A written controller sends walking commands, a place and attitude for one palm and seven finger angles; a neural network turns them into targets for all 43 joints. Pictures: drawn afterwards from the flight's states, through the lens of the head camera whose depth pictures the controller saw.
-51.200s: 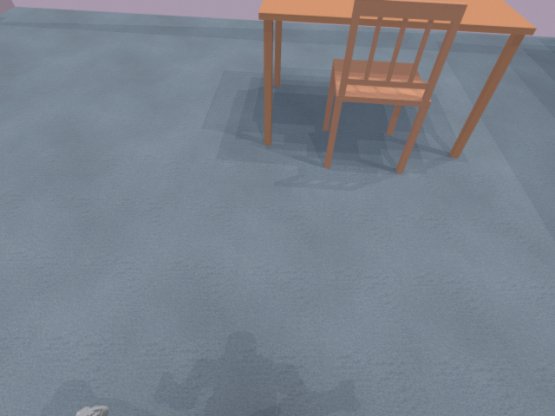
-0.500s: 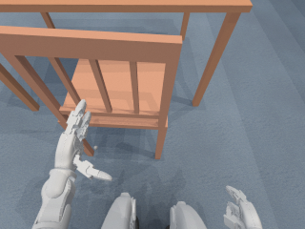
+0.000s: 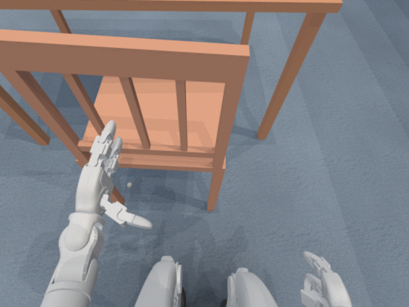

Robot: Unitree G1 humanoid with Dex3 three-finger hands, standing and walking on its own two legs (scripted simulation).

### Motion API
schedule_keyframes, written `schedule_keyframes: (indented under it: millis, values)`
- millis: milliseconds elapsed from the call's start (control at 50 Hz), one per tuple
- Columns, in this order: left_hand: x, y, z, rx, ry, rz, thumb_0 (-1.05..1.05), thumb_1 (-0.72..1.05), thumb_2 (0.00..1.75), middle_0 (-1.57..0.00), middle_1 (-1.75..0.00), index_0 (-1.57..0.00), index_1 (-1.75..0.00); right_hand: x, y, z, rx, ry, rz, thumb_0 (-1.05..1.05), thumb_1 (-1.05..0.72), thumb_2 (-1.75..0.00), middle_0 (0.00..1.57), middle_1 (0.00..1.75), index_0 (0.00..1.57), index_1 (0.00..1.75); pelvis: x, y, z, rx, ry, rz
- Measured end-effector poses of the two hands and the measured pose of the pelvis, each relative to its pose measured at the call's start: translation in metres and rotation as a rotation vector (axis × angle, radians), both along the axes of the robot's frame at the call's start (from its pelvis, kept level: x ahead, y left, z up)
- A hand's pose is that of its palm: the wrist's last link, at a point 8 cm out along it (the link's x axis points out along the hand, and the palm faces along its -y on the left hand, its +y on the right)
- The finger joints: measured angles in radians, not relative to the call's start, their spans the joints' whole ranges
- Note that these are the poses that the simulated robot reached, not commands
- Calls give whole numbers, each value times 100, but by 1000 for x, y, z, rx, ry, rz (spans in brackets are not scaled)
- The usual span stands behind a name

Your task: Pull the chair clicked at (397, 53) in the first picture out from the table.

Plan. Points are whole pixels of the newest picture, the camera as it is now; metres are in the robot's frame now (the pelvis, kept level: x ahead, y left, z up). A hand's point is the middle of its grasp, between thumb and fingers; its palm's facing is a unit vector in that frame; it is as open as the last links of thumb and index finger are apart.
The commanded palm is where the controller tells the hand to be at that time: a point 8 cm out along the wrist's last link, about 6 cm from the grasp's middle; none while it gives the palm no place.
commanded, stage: push the fingers through the gap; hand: left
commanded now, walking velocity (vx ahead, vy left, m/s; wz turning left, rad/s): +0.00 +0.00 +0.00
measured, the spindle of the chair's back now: (137, 117) +0.50 +0.17 +0.01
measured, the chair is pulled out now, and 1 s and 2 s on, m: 0.18 0.18 0.19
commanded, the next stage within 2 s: hook a spindle and tug to test in 1.34 s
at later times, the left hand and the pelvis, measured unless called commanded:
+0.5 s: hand (134, 161) +0.38 +0.15 +0.02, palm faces -0.03 -1.00 -0.03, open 16.9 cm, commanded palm +0.37 +0.21 +0.03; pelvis +0.00 +0.00 +0.00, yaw +0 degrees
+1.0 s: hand (139, 141) +0.42 +0.15 +0.02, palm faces -0.02 -1.00 -0.04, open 16.9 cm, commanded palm +0.40 +0.20 +0.02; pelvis +0.00 +0.00 +0.00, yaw -1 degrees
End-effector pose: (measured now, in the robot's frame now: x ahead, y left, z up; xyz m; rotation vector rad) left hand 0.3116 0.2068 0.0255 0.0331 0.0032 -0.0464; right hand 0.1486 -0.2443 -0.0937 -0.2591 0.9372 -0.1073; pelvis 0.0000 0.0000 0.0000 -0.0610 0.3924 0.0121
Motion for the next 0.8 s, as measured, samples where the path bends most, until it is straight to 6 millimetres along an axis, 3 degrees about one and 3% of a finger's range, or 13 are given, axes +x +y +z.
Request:
schedule_keyframes:
  millis: [800]
  values:
    - [78, 0, 0, 4, 5, 11, -1, -50, 30, -6, -8, -6, -8, -59, -15, -10, -9, 186, -91, 0, -90, -90, 20, 30, 20, 30, 1, -2, 2, 2, 30, -13]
